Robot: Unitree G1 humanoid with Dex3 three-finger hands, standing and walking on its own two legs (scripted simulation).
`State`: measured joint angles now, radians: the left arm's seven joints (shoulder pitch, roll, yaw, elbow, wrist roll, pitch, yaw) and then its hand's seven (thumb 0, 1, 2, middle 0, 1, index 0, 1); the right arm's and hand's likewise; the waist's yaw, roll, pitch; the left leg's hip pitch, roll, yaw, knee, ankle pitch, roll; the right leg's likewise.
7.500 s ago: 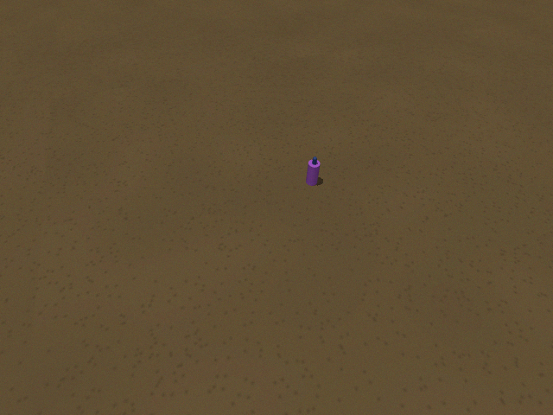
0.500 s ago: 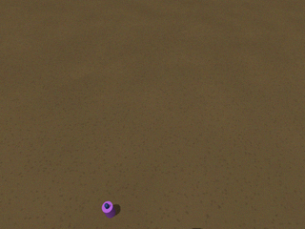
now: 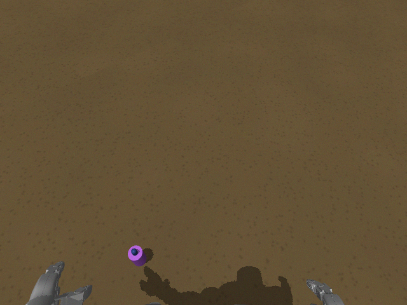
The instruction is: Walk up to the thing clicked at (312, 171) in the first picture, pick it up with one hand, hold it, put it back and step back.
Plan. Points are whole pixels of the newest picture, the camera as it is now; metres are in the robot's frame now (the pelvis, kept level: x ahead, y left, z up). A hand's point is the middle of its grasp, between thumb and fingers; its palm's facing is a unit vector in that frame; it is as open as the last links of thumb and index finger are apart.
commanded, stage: go down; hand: left
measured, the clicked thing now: (136, 255) +0.35 +0.24 -0.68
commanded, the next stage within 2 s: none
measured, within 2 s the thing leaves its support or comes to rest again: neither
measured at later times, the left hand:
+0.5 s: hand out of the picture +0.14 +0.32 -0.23, palm faces +0.16 -0.95 -0.28, open 17.4 cm
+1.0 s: hand (53, 281) +0.21 +0.39 -0.31, palm faces +0.23 -0.95 -0.19, open 17.6 cm
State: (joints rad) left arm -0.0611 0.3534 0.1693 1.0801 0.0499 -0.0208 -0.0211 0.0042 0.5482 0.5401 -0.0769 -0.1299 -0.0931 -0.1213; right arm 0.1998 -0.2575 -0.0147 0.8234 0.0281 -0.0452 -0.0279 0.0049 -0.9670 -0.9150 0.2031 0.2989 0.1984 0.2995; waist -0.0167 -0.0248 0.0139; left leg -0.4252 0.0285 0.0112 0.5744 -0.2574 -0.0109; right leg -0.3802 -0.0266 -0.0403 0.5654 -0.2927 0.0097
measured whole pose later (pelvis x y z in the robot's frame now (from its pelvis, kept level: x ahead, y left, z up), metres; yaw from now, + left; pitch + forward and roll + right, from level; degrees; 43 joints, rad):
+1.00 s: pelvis -0.06 +0.00 -0.25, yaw -3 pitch +32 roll -5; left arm -0.15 0.63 0.71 0.85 -0.16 -0.30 -0.53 -0.02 -0.59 0.02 -0.05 -0.06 -0.07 -0.05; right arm 0.09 -0.30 0.02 0.67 -0.03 -0.19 -0.06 0.01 -0.90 -0.89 0.21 0.30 0.20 0.30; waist 0.00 -0.03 -0.16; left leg -1.75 0.05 -0.08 1.83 -0.64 -0.01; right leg -1.66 -0.01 -0.07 1.79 -0.68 0.00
